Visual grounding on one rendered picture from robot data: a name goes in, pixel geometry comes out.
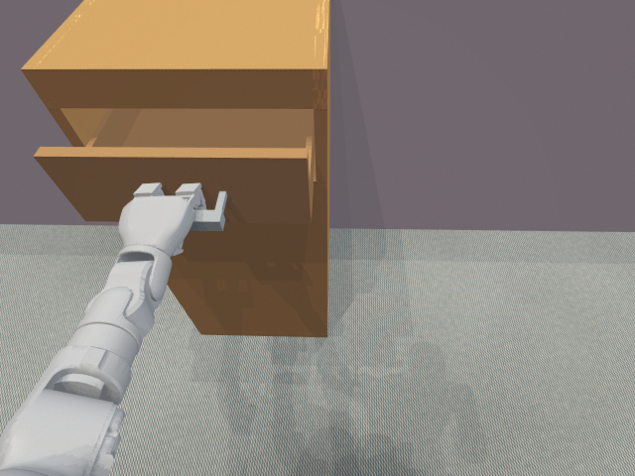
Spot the robot left upper arm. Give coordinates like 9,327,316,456
0,389,125,476

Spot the robot left forearm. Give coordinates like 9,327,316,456
0,245,172,465

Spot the robot left hand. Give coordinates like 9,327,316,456
118,182,206,258

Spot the cabinet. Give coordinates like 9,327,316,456
21,0,330,337

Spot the drawer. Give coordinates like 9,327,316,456
34,108,316,224

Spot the handle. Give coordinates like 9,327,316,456
190,191,227,231

